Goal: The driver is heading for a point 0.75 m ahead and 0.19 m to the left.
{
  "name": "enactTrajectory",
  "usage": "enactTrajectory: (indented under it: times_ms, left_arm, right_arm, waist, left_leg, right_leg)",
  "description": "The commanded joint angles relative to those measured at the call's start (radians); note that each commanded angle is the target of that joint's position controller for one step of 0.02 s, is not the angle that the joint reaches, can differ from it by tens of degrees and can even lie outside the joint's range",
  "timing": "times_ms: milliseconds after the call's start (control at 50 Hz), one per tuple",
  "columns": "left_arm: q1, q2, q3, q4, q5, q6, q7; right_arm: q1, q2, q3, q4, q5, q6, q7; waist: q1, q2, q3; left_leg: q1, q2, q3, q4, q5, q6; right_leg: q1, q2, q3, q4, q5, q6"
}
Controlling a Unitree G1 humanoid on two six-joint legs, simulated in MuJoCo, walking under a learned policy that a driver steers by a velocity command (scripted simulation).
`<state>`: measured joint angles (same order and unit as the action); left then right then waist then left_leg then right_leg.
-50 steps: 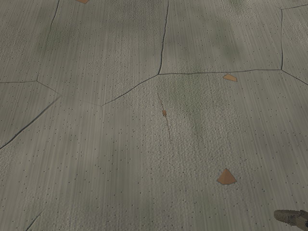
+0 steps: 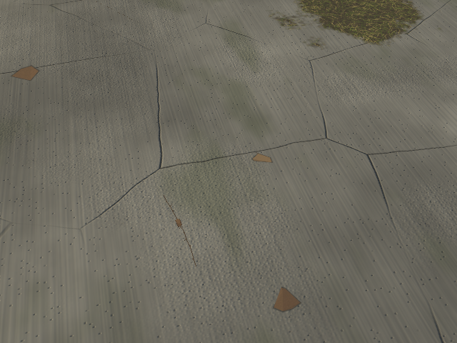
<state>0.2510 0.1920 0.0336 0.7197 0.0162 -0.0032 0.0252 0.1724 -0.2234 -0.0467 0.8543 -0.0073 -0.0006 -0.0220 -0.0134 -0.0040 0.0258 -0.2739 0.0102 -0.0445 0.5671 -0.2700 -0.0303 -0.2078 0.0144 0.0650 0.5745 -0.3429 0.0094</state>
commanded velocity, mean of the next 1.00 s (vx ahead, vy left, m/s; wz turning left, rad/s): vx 0.04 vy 0.00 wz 0.00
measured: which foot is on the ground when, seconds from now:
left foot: down 0.00-1.00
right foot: down 0.00-1.00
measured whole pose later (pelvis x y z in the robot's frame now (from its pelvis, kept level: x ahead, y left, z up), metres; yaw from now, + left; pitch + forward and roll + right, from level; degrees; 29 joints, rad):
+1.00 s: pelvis +0.03 +0.03 +0.00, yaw +0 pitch -1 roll +0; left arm 0.29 0.19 0.02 1.03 0.00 0.01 0.06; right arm 0.18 -0.19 -0.03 1.08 0.01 0.00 -0.03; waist -0.01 -0.01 0.04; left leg -0.21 -0.02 -0.03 0.54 -0.31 0.02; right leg -0.12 -0.03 0.08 0.49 -0.35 0.05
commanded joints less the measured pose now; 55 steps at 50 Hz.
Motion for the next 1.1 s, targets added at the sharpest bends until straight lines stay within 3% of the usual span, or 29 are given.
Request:
enactTrajectory:
  times_ms: [20, 460, 480, 500, 520, 560, 600, 640, 660, 740, 880, 1100]
  left_arm:
    - [0.002, 0.105, 0.028, -0.051, -0.002, -0.016, 0.004]
    - [0.068, 0.091, 0.025, 0.121, -0.011, -0.017, 0.018]
    - [0.109, 0.095, 0.028, 0.146, -0.015, -0.012, 0.020]
    - [0.123, 0.130, 0.040, 0.149, -0.025, -0.009, 0.021]
    - [0.111, 0.136, 0.038, 0.137, -0.031, -0.013, 0.024]
    - [0.077, 0.145, 0.036, 0.138, -0.029, -0.033, 0.025]
    - [0.023, 0.116, 0.023, 0.137, -0.017, -0.043, 0.019]
    - [0.097, 0.074, 0.016, 0.165, -0.015, -0.042, 0.021]
    - [0.137, 0.064, 0.013, 0.186, -0.014, -0.039, 0.025]
    - [0.147, 0.081, 0.008, 0.223, -0.021, -0.016, 0.030]
    - [0.129, 0.081, -0.001, 0.272, -0.021, 0.007, 0.031]
    - [0.112, 0.082, -0.005, 0.334, -0.017, 0.007, 0.035]
  right_arm:
    - [-0.017, -0.094, -0.021, -0.033, 0.002, -0.012, -0.006]
    - [0.028, -0.083, -0.020, 0.141, 0.010, 0.002, -0.028]
    - [0.066, -0.075, -0.019, 0.165, 0.014, 0.004, -0.028]
    - [0.077, -0.094, -0.027, 0.168, 0.027, 0.003, -0.027]
    - [0.026, -0.089, -0.024, 0.147, 0.027, -0.006, -0.027]
    - [-0.007, -0.026, -0.007, 0.133, 0.018, -0.040, -0.023]
    - [0.061, -0.019, -0.001, 0.157, 0.000, -0.049, -0.013]
    - [0.083, -0.102, -0.016, 0.180, 0.010, -0.043, -0.008]
    - [0.078, -0.085, -0.008, 0.181, 0.015, -0.040, -0.008]
    - [0.081, -0.093, -0.005, 0.186, 0.020, -0.038, 0.000]
    - [0.064, -0.082, -0.002, 0.199, 0.022, -0.013, -0.003]
    - [0.040, -0.072, -0.002, 0.206, 0.016, 0.001, -0.012]
  waist:
    - [0.001, -0.004, -0.018]
    - [-0.001, 0.002, 0.005]
    - [0.003, -0.011, -0.036]
    - [0.009, -0.034, 0.006]
    - [0.024, -0.050, 0.094]
    - [0.013, -0.131, 0.126]
    - [-0.032, -0.123, 0.091]
    - [0.012, 0.074, 0.056]
    - [0.022, 0.106, 0.021]
    - [0.011, 0.031, -0.052]
    - [0.006, 0.021, -0.036]
    - [0.007, 0.010, 0.014]
  left_leg:
    - [0.064, 0.019, -0.020, -0.068, 0.126, 0.020]
    - [0.074, 0.015, -0.010, -0.097, 0.140, 0.024]
    - [0.077, -0.019, 0.027, -0.078, -0.091, 0.033]
    - [0.008, -0.042, 0.045, -0.045, -0.363, 0.051]
    - [-0.077, -0.038, 0.041, -0.020, -0.379, 0.059]
    - [-0.086, -0.043, 0.075, 0.064, -0.100, 0.046]
    - [0.045, -0.010, 0.031, -0.023, 0.034, 0.051]
    - [0.062, 0.012, -0.032, -0.066, 0.214, 0.074]
    - [0.066, 0.033, -0.063, -0.080, 0.271, 0.097]
    - [0.130, 0.038, -0.052, -0.042, 0.530, 0.101]
    - [0.152, 0.023, -0.028, -0.067, 0.502, 0.086]
    - [0.120, 0.004, -0.008, -0.111, 0.307, 0.072]
  right_leg:
    - [-0.081, -0.042, 0.047, -0.130, 0.126, -0.026]
    - [-0.060, -0.018, 0.011, -0.148, 0.165, -0.018]
    - [-0.043, -0.002, 0.000, -0.161, -0.074, -0.034]
    - [-0.073, -0.013, 0.035, -0.181, -0.371, -0.068]
    - [-0.124, -0.058, 0.100, -0.232, -0.452, -0.099]
    - [-0.126, -0.153, 0.230, -0.300, -0.327, -0.140]
    - [-0.183, -0.122, 0.163, -0.226, -0.090, -0.110]
    - [-0.114, 0.028, -0.034, -0.079, 0.081, -0.011]
    - [-0.065, 0.025, -0.036, -0.065, 0.142, 0.017]
    - [0.009, -0.005, -0.014, -0.059, 0.320, 0.022]
    - [0.032, -0.015, -0.018, -0.110, 0.321, 0.027]
    - [0.013, -0.018, -0.029, -0.152, 0.241, 0.030]
Velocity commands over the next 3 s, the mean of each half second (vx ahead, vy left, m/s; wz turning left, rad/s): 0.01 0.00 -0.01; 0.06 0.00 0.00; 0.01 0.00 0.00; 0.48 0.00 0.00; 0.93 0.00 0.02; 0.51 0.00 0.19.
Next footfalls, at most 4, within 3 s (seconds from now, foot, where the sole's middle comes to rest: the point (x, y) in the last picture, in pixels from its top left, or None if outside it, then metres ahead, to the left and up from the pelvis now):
2.18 left None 0.40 0.14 -0.77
2.66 right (233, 243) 0.86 0.00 -0.77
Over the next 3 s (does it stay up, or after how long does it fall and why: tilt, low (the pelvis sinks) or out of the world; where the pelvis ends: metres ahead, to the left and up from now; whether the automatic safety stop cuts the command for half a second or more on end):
stays up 0.82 0.09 0.01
